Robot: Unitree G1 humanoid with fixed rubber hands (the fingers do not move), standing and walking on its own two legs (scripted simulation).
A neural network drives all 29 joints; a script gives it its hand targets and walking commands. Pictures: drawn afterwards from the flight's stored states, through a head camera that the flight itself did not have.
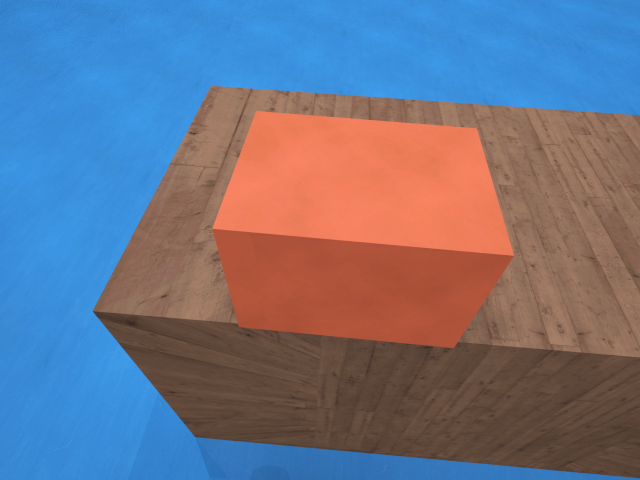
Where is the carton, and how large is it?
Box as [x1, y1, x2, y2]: [212, 111, 513, 347]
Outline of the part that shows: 256,111 212,228 239,326 453,347 513,256 476,128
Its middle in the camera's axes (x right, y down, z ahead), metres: +0.05 -0.02 +0.56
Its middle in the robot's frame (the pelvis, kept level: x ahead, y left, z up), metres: +0.44 -0.02 +0.05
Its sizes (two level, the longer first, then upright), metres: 0.316 0.232 0.216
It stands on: a pedestal, 0.71 m high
